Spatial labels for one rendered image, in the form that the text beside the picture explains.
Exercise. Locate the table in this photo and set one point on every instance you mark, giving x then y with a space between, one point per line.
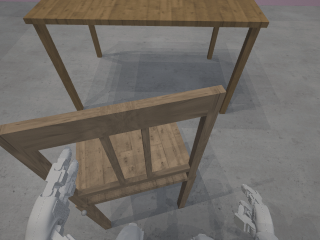
170 13

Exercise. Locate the robot left thigh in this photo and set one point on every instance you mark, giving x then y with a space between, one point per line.
130 232

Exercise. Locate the chair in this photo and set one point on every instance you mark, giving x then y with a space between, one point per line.
122 149

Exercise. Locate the right robot hand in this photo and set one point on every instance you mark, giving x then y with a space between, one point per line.
256 219

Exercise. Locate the left robot hand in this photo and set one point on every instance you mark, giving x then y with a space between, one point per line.
52 204

